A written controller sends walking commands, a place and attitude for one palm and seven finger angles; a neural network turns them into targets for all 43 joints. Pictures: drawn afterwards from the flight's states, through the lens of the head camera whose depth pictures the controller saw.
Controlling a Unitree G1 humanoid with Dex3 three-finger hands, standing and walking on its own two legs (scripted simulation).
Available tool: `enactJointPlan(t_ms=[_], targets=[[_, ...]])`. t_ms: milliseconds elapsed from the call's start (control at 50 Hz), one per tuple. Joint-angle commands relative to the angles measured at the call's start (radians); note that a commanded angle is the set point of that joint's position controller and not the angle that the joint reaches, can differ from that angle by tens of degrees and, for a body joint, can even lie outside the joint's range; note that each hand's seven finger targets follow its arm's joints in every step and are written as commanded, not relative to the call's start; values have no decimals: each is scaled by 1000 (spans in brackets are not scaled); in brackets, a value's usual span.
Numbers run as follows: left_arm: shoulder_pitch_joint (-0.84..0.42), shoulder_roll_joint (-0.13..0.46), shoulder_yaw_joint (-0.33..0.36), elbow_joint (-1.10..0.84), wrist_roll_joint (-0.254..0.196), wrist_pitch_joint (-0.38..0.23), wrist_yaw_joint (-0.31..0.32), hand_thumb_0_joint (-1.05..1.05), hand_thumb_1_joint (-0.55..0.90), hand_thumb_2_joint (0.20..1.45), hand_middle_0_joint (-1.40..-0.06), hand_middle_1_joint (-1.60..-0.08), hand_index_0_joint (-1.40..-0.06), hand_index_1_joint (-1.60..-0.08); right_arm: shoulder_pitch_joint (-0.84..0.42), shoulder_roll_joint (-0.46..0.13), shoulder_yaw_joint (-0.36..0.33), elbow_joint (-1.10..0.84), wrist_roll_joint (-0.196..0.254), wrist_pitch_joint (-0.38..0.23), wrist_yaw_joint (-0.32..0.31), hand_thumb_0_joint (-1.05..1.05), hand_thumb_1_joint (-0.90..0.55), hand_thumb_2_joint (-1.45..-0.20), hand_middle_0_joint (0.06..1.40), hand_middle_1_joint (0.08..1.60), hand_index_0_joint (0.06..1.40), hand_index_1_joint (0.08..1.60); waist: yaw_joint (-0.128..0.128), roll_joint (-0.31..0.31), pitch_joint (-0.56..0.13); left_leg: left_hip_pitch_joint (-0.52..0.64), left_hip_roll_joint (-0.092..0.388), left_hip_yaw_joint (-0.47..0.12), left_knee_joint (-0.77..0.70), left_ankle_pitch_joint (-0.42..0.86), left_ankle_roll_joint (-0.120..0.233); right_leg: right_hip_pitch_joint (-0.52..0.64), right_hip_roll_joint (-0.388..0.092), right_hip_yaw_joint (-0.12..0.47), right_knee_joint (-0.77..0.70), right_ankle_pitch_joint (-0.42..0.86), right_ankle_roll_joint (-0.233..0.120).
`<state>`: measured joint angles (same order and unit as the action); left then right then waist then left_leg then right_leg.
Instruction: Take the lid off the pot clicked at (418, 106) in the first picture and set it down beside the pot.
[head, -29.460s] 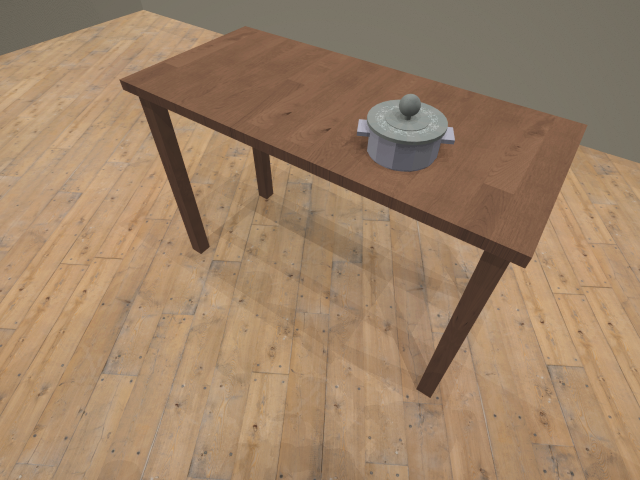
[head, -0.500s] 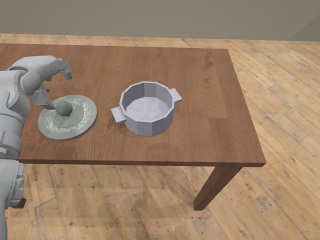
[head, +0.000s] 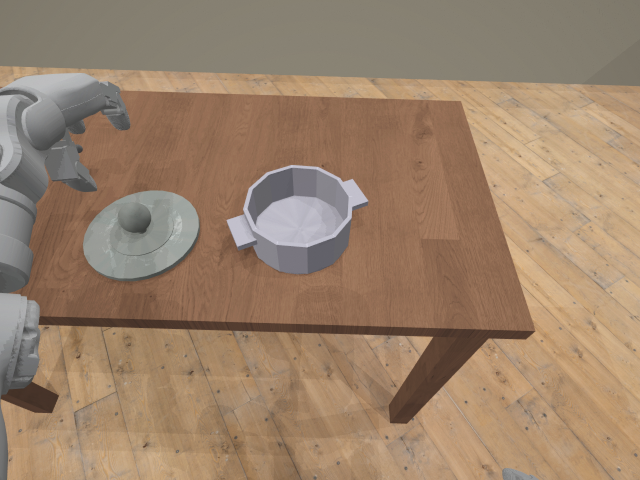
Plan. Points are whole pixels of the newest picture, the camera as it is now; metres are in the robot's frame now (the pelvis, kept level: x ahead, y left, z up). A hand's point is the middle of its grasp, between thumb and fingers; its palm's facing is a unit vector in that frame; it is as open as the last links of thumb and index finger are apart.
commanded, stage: raise the empty hand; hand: left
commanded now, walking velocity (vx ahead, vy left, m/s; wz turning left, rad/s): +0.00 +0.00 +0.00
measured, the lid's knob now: (134, 217) +0.47 +0.28 +0.02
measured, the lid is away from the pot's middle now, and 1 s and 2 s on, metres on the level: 0.24 0.24 0.24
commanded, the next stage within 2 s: draw the hand back to the body in 0.18 s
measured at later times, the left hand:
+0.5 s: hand (81, 147) +0.45 +0.28 +0.17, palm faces -0.31 -0.04 -0.95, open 11.1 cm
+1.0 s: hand (124, 156) +0.40 +0.20 +0.20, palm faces +0.24 -0.90 -0.35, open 11.0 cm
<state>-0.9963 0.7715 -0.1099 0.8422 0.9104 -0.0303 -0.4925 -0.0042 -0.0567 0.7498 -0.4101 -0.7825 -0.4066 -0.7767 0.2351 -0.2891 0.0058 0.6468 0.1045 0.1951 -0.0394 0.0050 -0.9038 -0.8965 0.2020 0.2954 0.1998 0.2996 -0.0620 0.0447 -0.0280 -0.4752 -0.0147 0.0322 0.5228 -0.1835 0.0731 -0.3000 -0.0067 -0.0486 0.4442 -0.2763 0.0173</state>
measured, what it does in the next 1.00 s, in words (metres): stands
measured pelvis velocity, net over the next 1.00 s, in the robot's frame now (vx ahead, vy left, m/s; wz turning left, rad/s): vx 0.01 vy -0.02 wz -0.02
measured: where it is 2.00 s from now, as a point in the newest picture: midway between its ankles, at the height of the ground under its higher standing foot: outside the picture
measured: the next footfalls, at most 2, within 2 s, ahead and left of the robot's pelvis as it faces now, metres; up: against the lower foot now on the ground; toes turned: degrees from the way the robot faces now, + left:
none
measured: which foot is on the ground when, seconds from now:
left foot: down 0.00-1.00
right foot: down 0.00-1.00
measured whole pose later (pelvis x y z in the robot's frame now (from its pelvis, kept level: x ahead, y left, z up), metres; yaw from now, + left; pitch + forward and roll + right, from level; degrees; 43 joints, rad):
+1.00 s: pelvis +0.01 -0.02 +0.01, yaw -1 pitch -1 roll -1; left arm -0.47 0.48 0.21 0.31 0.02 -0.08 -0.02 -0.01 -0.04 0.75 -0.41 -0.77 -0.40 -0.77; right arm 0.18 -0.21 0.09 0.59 0.07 0.03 -0.07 0.01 -0.90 -0.90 0.20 0.30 0.20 0.30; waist 0.00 -0.01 0.03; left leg -0.25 0.01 0.05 0.45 -0.19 0.03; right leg -0.10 0.01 -0.03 0.38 -0.28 -0.01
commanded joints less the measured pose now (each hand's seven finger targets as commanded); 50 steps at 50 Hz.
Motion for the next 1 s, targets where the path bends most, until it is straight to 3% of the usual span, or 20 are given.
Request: enactJointPlan(t_ms=[0, 80, 120, 160, 220, 300, 320, 420, 520, 560, 600, 720, 740, 760, 780, 800, 820, 860, 920, 980], targets=[[-528, 332, 149, -235, 10, -11, 42, 0, -60, 747, -391, -780, -391, -780, 15, -166, -53, -102, -10, -32, -7, 0, -900, -900, 200, 300, 200, 300, -6, 88, -452, 513, -2, -85, -6, 318, 22, -101, 62, -21, -56, 230, -64], [-500, 247, 79, -101, -10, 20, 17, 0, -60, 747, -391, -780, -391, -780, 8, -164, -47, -89, -3, -29, -1, 0, -900, -900, 200, 300, 200, 300, -13, 21, -325, 416, -6, -68, -27, 203, 19, -120, 60, -31, -63, 188, -60], [-501, 207, 41, -103, -3, 31, 11, 0, -60, 747, -391, -780, -391, -780, -4, -167, -47, -100, -1, -29, 4, 0, -900, -900, 200, 300, 200, 300, -12, 29, -338, 420, -8, -66, -23, 222, 16, -123, 59, -30, -59, 196, -64], [-525, 278, 86, -136, 15, 26, 13, 0, -60, 747, -391, -780, -391, -780, 1, -167, -47, -102, -5, -25, 3, 0, -900, -900, 200, 300, 200, 300, -5, 18, -379, 420, -13, -66, -17, 218, 20, -89, 62, -23, -55, 211, -61], [-578, 240, 54, -201, 6, 14, 7, 0, -60, 747, -391, -780, -391, -780, -9, -163, -48, -108, -8, -26, -1, 0, -900, -900, 200, 300, 200, 300, -18, 54, -418, 464, -12, -67, -8, 259, 24, -104, 58, -20, -58, 228, -62], [-525, 343, 157, -216, 1, -4, 12, 0, -60, 747, -391, -780, -391, -780, 1, -162, -49, -114, -9, -25, -3, 0, -900, -900, 200, 300, 200, 300, 2, 53, -440, 468, -13, -75, -15, 276, 25, -70, 60, -21, -52, 236, -63], [-492, 330, 154, -242, -2, -8, 18, 0, -60, 747, -391, -780, -391, -780, -13, -163, -48, -130, -11, -24, 1, 0, -900, -900, 200, 300, 200, 300, 5, 89, -452, 477, -11, -77, -10, 332, 21, -71, 57, -18, -50, 256, -69], [-349, 262, 132, -294, -14, 6, 18, 0, -60, 747, -391, -780, -391, -780, -44, -155, -52, -155, -8, -9, 22, 0, -900, -900, 200, 300, 200, 300, 11, 65, -403, 461, -5, -76, -11, 344, 17, -81, 57, -20, -53, 241, -67], [-328, 347, 219, -455, -32, 15, 26, 0, -60, 747, -391, -780, -391, -780, -66, -156, -52, -182, -12, -5, 24, 0, -900, -900, 200, 300, 200, 300, 20, 83, -461, 507, -8, -86, -12, 396, 23, -46, 55, -15, -57, 267, -66], [-272, 366, 246, -413, -36, 19, 25, 0, -60, 747, -391, -780, -391, -780, -66, -151, -47, -176, -10, -4, 23, 0, -900, -900, 200, 300, 200, 300, 24, 55, -426, 481, -10, -87, -19, 368, 20, -43, 62, -22, -56, 251, -61], [-218, 336, 233, -395, -45, 29, 25, 0, -60, 747, -391, -780, -391, -780, -82, -146, -45, -180, -8, -5, 23, 0, -900, -900, 200, 300, 200, 300, 29, 38, -388, 454, -12, -81, -30, 302, 19, -42, 58, -21, -62, 222, -61], [-116, 262, 196, -589, -71, 41, 19, 0, -60, 747, -391, -780, -391, -780, -134, -136, -47, -213, -9, -12, 37, 0, -900, -900, 200, 300, 200, 300, 31, 80, -402, 506, -10, -90, -18, 381, 19, -42, 52, -15, -70, 247, -61], [-46, 290, 228, -542, -76, 46, 18, 0, -60, 747, -391, -780, -391, -780, -127, -134, -43, -206, -8, -10, 38, 0, -900, -900, 200, 300, 200, 300, 38, 55, -370, 476, -9, -86, -23, 351, 17, -35, 58, -19, -68, 233, -57], [-162, 0, 362, -656, -675, -50, 206, 0, -60, 747, -391, -780, -391, -780, 16, -60, -27, -255, -7, -83, 19, 0, -900, -900, 200, 300, 200, 300, -6, 14, -307, 612, 62, -86, -46, 143, -8, -73, 45, -29, -84, 152, -83], [-19, 14, 352, -581, -716, -75, 304, 0, -60, 747, -391, -780, -391, -780, -41, -91, -5, -231, -17, -112, 0, 0, -900, -900, 200, 300, 200, 300, 16, -7, -270, 634, 92, -141, -92, 21, -17, -83, 42, -12, -93, 65, -89], [40, -60, 313, -587, -735, -83, 353, 0, -60, 747, -391, -780, -391, -780, -68, -83, 1, -233, -19, -127, -10, 0, -900, -900, 200, 300, 200, 300, 20, -18, -233, 611, 99, -159, -130, -66, -24, -89, 43, -12, -99, 29, -88], [42, -95, 308, -625, -823, -95, 389, 0, -60, 747, -391, -780, -391, -780, -91, -93, 1, -237, -18, -149, -22, 0, -900, -900, 200, 300, 200, 300, 15, -43, -226, 599, 99, -162, -161, -154, -26, -73, 37, -3, -113, 14, -80], [58, -36, 383, -659, -893, -99, 467, 0, -60, 747, -391, -780, -391, -780, -97, -109, 1, -207, -29, -175, -36, 0, -900, -900, 200, 300, 200, 300, 32, -52, -221, 551, 87, -128, -157, -91, -23, -5, 34, 14, -121, 69, -73], [-5, 123, 541, -790, -918, -123, 551, 0, 12, 758, -377, -744, -377, -744, -105, -113, 8, -166, -51, -205, -47, 0, -900, -900, 200, 300, 200, 300, 53, 112, -240, 550, 67, -94, -141, 34, -36, 67, 23, 26, -125, 136, -76], [130, 7, 510, -870, -951, -137, 578, 0, 84, 770, -362, -708, -362, -708, -130, -82, 13, -172, -59, -241, -41, 0, -900, -900, 200, 300, 200, 300, 68, 223, -227, 564, 64, -86, -135, 123, -51, 105, 27, 16, -118, 190, -82]])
